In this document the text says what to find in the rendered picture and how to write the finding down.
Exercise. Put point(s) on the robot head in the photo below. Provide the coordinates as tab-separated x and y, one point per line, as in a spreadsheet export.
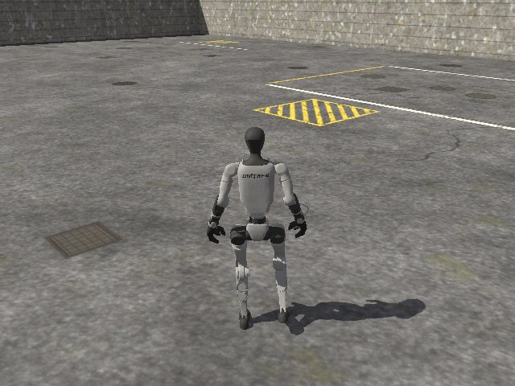
254	138

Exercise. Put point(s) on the left robot hand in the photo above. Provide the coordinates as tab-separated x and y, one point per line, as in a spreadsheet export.
215	231

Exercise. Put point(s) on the robot right upper arm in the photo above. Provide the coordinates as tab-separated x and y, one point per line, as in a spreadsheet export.
281	169

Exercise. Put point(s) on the robot right forearm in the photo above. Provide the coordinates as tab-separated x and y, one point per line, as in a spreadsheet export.
297	211

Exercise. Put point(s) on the right robot hand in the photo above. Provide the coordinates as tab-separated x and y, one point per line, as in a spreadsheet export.
294	225

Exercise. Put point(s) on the robot left forearm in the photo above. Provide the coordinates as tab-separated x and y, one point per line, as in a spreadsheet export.
216	214

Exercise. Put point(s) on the right robot foot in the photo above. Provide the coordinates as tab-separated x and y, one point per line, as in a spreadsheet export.
283	316

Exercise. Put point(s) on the robot left upper arm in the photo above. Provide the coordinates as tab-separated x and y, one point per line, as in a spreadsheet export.
226	183

